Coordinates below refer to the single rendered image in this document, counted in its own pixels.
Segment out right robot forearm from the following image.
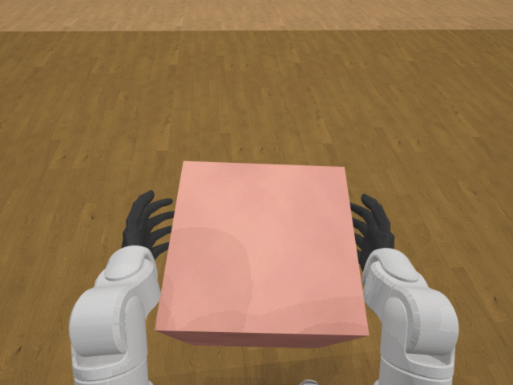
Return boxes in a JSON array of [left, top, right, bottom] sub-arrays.
[[362, 248, 459, 385]]

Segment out right robot hand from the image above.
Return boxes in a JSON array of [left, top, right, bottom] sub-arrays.
[[350, 194, 394, 272]]

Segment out left robot forearm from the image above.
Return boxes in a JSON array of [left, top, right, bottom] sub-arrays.
[[69, 245, 161, 385]]

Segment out carton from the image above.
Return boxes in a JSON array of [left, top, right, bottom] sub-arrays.
[[155, 161, 370, 348]]

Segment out left robot hand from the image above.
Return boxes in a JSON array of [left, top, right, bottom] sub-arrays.
[[121, 190, 175, 259]]

